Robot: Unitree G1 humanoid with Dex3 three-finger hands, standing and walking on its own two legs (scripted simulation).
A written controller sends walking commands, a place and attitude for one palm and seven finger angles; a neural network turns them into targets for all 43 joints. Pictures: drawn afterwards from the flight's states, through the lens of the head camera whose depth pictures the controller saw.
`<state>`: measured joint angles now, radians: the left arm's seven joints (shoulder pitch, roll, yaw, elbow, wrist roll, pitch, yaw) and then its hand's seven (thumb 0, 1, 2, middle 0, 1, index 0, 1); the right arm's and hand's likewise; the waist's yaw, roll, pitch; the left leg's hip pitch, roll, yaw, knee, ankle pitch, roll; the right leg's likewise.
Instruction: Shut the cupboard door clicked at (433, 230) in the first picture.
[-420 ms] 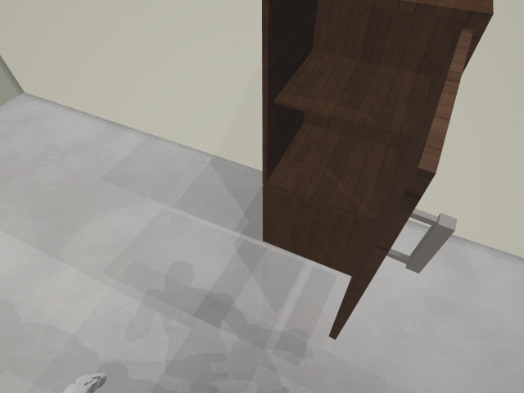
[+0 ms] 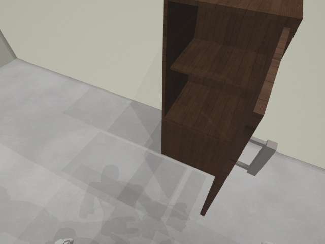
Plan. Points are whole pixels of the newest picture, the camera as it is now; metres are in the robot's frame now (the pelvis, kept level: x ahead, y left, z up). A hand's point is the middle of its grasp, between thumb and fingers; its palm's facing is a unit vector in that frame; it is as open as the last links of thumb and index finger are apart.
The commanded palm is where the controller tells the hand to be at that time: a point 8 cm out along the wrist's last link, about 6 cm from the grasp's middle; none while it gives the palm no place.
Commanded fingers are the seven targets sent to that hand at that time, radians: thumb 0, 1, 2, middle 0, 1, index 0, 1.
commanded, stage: stand and wait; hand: left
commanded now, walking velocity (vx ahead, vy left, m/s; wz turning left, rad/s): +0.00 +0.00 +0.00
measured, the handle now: (252, 155) +0.32 -0.19 +0.06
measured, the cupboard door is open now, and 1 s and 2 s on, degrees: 86 86 86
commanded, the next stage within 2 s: look at it before walking up in 0.44 s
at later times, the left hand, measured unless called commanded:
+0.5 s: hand out of the picture +0.07 +0.24 -0.15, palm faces -0.03 -0.94 -0.34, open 7.4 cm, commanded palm none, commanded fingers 0.00 0.90 0.90 -0.20 -0.30 -0.20 -0.30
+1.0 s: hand out of the picture +0.05 +0.24 -0.15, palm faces -0.03 -0.94 -0.33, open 7.4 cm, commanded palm none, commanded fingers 0.00 0.90 0.90 -0.20 -0.30 -0.20 -0.30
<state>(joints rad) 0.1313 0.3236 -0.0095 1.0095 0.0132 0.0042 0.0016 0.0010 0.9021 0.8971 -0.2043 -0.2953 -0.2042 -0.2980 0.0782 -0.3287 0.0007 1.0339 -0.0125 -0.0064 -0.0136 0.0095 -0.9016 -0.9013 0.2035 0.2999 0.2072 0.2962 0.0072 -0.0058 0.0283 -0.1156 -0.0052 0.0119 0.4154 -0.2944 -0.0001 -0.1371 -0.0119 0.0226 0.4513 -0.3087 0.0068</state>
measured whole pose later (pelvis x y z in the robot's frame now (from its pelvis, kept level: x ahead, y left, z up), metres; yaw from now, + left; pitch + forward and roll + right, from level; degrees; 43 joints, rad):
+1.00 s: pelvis -0.02 -0.01 +0.01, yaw +0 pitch -1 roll +0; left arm 0.14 0.33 0.00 1.08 0.01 -0.01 0.00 0.00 0.90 0.90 -0.20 -0.30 -0.20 -0.30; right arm 0.12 -0.34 0.00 1.12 -0.01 -0.01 -0.01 0.01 -0.90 -0.90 0.20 0.30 0.21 0.30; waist 0.00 0.00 0.03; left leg -0.09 0.01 0.01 0.33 -0.22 -0.02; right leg -0.12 0.00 0.02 0.37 -0.23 -0.01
